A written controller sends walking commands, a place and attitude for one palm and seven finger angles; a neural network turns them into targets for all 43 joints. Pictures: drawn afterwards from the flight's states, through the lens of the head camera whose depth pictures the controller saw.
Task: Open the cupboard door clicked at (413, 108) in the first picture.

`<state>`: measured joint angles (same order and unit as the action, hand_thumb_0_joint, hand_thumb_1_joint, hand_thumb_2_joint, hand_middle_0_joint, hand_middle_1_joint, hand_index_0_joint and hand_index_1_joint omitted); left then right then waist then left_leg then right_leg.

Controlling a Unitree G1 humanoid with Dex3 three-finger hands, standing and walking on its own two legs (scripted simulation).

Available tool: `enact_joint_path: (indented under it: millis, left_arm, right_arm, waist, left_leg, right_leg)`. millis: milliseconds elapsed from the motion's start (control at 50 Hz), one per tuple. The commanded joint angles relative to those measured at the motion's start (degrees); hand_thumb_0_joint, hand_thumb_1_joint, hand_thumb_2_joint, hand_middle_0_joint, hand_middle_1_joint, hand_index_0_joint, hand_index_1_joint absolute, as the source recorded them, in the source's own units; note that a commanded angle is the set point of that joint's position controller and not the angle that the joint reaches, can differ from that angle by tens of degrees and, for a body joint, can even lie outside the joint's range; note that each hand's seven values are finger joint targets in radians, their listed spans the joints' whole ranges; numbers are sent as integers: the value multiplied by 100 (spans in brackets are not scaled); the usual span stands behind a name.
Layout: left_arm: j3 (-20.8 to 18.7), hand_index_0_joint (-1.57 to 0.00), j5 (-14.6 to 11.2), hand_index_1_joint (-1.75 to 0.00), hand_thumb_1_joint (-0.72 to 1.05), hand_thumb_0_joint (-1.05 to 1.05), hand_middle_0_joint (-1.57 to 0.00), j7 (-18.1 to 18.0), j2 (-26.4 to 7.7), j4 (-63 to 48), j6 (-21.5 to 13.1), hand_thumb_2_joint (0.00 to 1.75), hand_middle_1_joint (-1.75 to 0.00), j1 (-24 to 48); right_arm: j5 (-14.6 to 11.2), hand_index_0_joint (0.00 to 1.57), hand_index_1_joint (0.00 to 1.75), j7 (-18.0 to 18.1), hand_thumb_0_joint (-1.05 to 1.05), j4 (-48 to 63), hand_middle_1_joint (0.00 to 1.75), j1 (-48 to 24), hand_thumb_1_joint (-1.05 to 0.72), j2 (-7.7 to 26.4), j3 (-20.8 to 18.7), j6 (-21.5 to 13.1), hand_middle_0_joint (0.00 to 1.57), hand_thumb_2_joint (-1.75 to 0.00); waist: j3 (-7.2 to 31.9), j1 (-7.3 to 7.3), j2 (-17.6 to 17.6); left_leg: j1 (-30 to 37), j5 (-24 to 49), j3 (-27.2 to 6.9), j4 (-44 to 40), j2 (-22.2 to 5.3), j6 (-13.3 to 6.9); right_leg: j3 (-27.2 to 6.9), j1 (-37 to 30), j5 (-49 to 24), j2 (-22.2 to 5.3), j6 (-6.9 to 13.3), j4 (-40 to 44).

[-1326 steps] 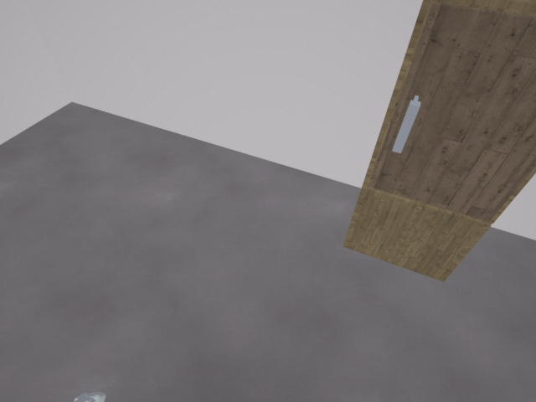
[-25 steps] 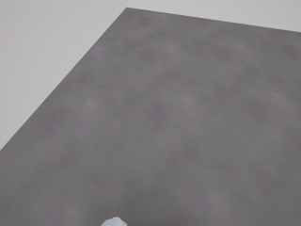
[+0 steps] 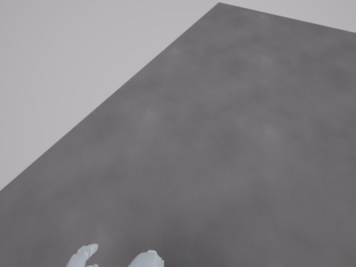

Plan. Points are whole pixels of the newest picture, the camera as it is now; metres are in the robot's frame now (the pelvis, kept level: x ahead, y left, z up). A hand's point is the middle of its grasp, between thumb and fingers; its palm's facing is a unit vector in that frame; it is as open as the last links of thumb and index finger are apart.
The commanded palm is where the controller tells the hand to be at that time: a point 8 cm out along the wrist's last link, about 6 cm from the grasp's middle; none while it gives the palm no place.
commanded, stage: turn to face it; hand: left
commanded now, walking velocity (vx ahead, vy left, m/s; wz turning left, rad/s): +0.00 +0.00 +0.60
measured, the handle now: out of the picture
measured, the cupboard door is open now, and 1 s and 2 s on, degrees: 44 44 44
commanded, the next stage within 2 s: none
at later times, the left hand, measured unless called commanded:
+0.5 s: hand out of the picture +0.06 +0.21 -0.15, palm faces +0.33 -0.90 -0.28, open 7.4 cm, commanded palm none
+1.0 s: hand out of the picture -0.02 +0.15 -0.17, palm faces +0.62 -0.75 -0.24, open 7.4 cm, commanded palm none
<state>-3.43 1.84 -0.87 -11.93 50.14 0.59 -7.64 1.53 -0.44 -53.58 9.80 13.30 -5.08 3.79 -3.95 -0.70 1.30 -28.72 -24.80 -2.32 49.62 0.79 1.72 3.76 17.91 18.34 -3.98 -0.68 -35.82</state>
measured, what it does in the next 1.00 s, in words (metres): steps on the spot, turning left: left foot, then right foot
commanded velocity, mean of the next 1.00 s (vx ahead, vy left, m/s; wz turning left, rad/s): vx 0.00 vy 0.00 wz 0.60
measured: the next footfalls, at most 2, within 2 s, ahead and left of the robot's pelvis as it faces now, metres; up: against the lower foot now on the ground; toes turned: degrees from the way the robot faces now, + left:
left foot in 0.26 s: +0.06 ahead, +0.12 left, +0.00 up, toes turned +17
right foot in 0.56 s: +0.14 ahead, -0.16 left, +0.00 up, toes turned +19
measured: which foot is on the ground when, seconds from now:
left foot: up 0.00-0.24, down 0.26-0.56, up 0.58-0.86, down 0.88-1.00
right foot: down 0.00-0.26, up 0.28-0.54, down 0.56-0.88, up 0.90-1.00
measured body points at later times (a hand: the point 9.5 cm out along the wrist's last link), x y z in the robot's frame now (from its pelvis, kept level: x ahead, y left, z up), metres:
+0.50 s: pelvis +0.03 -0.03 +0.00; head +0.09 -0.01 +0.45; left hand +0.04 +0.26 -0.13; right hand +0.21 -0.25 -0.13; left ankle +0.02 +0.11 -0.73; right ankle +0.08 -0.17 -0.69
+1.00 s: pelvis +0.05 -0.06 +0.00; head +0.08 -0.01 +0.45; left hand -0.06 +0.19 -0.15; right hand +0.29 -0.20 -0.12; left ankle -0.02 +0.04 -0.73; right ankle +0.10 -0.19 -0.67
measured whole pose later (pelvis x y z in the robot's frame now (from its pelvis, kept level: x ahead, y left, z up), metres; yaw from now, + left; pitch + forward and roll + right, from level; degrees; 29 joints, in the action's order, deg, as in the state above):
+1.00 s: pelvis +0.05 -0.06 +0.00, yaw +39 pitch +1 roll +1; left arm -3.6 1.2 -0.6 -14.8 51.4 4.0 -9.5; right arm 1.6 -0.2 -49.9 7.6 12.6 -3.1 1.7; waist -6.4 0.2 -3.8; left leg -18.9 -16.9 1.2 34.6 0.4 -0.6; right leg 3.1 27.0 27.8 -5.9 -4.3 -61.8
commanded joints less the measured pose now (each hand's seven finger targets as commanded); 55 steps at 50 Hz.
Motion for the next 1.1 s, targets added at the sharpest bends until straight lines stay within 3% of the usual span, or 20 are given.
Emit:
enact_joint_path:
  millis: [0,120,200,220,240,260,340,440,500,520,540,560,600,660,760,820,860,880,960,1080]
  left_arm:
    - [-194,-20,-20,-30,90,0,-20,-94,-881,-372,-102,90,-30,-113]
    - [-239,-20,-16,-30,90,0,-20,-78,-1243,-153,-160,90,-30,-796]
    - [-280,-20,-106,-30,90,0,-20,-30,-1352,-221,-139,90,-30,-570]
    - [-249,-20,-142,-30,90,0,-20,-2,-1146,-361,-111,90,-30,-532]
    - [-99,-20,-164,-30,90,0,-20,17,-744,-646,-84,90,-30,-287]
    - [-79,-20,-89,-30,90,0,-20,-41,-904,-853,21,90,-30,97]
    - [-161,-20,-109,-30,90,0,-20,13,-798,-464,129,90,-30,-95]
    - [-155,-20,-112,-30,90,0,-20,57,-705,-467,136,90,-30,-176]
    - [-212,-20,-105,-30,90,0,-20,48,-808,-332,62,90,-30,-848]
    - [-289,-20,-47,-30,90,0,-20,7,-1135,-320,-5,90,-30,-1072]
    - [-367,-20,30,-30,90,0,-20,-43,-1658,-412,-41,90,-30,-1000]
    - [-313,-20,-23,-30,90,0,-20,-64,-1675,-544,-29,90,-30,-791]
    - [-223,-20,-36,-30,90,0,-20,-100,-1192,-635,-49,90,-30,-237]
    - [-169,-20,-18,-30,90,0,-20,-100,-1019,-605,-85,90,-30,-200]
    - [-263,-20,-8,-30,90,0,-20,-82,-1284,-319,-111,90,-30,-750]
    - [-315,-20,-100,-30,90,0,-20,-36,-1296,-331,-70,90,-30,-563]
    - [-126,-20,-139,-30,90,0,-20,22,-687,-714,0,90,-30,-212]
    - [-126,-20,-82,-30,90,0,-20,5,-818,-890,67,90,-30,163]
    - [-175,-20,-98,-30,90,0,-20,32,-753,-474,125,90,-30,-19]
    - [-143,-20,-130,-30,90,0,-20,45,-645,-469,111,90,-30,-110]
  right_arm:
    - [-35,20,30,-90,0,658,30,-353,-90,357,-65,-117,20,-90]
    - [-94,20,30,-145,0,784,30,-700,-90,223,101,-160,20,-90]
    - [-51,20,30,-110,0,679,30,-13,-90,620,27,-218,20,-90]
    - [4,20,30,-83,0,610,30,394,-90,1168,-103,-270,20,-90]
    - [-8,20,30,-43,0,550,30,871,-90,1769,-260,-268,20,-90]
    - [-46,20,30,-6,0,480,30,1092,-90,1796,-228,-222,20,-90]
    - [-12,20,30,130,0,700,30,-2,-90,1307,-96,-276,20,-90]
    - [23,20,30,65,0,746,30,-266,-90,1346,-157,-223,20,-90]
    - [-19,20,30,52,0,873,30,-651,-90,1291,-202,-143,20,-90]
    - [-70,20,30,24,0,944,30,-646,-90,990,-174,-130,20,-90]
    - [-93,20,30,-18,0,1083,30,-595,-90,588,-103,-142,20,-90]
    - [-56,20,30,-54,0,1121,30,-603,-90,796,-135,-131,20,-90]
    - [-38,20,30,-79,0,894,30,-549,-90,706,-144,-65,20,-90]
    - [-90,20,30,-146,0,781,30,-462,-90,434,-42,-39,20,-90]
    - [-116,20,30,-155,0,839,30,-697,-90,261,67,-143,20,-90]
    - [-90,20,30,-123,0,695,30,-84,-90,544,10,-203,20,-90]
    - [-12,20,30,-58,0,613,30,631,-90,1601,-253,-232,20,-90]
    - [-1,20,30,12,0,500,30,937,-90,1681,-261,-212,20,-90]
    - [-10,20,30,150,0,658,30,66,-90,1180,-104,-298,20,-90]
    - [28,20,30,92,0,651,30,-155,-90,1252,-166,-227,20,-90]
  waist:
    - [260,29,-1447]
    - [638,323,-1328]
    - [1029,-116,-1013]
    - [1360,-344,238]
    - [1434,-600,1832]
    - [1242,-627,644]
    - [778,-83,951]
    - [589,-4,901]
    - [596,349,633]
    - [584,479,-385]
    - [485,492,-2162]
    - [497,453,-1757]
    - [289,114,-1685]
    - [430,43,-1505]
    - [770,347,-1278]
    - [920,-10,-905]
    - [1014,-447,1717]
    - [943,-571,916]
    - [812,-61,960]
    - [656,-7,808]
  left_leg:
    - [-668,-231,337,1647,-343,155]
    - [60,-37,974,-553,-120,161]
    - [1778,1511,1018,-2250,-66,-54]
    - [3015,3235,-212,-2404,-1093,-525]
    - [3563,5902,-2152,-2524,-2654,-1566]
    - [3256,5476,-1977,-2382,-2795,-1760]
    - [1980,3682,-1050,-2684,-1612,-1133]
    - [1172,2026,-1177,-2869,-1314,-985]
    - [250,1131,-1160,-2349,-957,-691]
    - [-320,408,-718,-1442,-384,-350]
    - [-940,-844,239,163,350,74]
    - [-533,-998,-23,1373,18,9]
    - [-560,-390,-18,2298,-250,50]
    - [-147,-186,417,1273,-263,191]
    - [406,-180,862,-817,-101,154]
    - [1747,1288,799,-2372,-148,-4]
    - [3141,4674,-2090,-2804,-2482,-1284]
    - [2825,4338,-2185,-2765,-2665,-1668]
    - [2158,3743,-1146,-2751,-1535,-1106]
    - [1483,2611,-1332,-2785,-1281,-1012]
  right_leg:
    - [-662,-758,-2369,-1556,772,1604]
    - [-17,-1867,-4697,-1570,616,847]
    - [474,-1169,-4250,-1442,163,-356]
    - [677,135,-2423,-1024,-176,-1467]
    - [492,1579,1980,-265,-492,-2801]
    - [-178,1776,1977,-311,-420,-3236]
    - [-399,1345,860,-194,-428,-3011]
    - [-133,326,725,141,-334,-1245]
    - [20,-1023,-124,309,-280,371]
    - [-778,-1457,263,-409,-78,1523]
    - [-2602,-1378,408,-2075,596,2349]
    - [-2571,-584,352,-2517,994,2415]
    - [-1622,-381,-747,-1804,885,1947]
    - [-380,-767,-2442,-1426,679,1527]
    - [-193,-1667,-3578,-1630,695,941]
    - [307,-944,-2964,-1510,212,82]
    - [516,1624,1879,-360,-492,-2120]
    - [-92,1808,1865,-312,-415,-2809]
    - [-447,1497,678,-216,-420,-2961]
    - [-171,287,710,203,-314,-880]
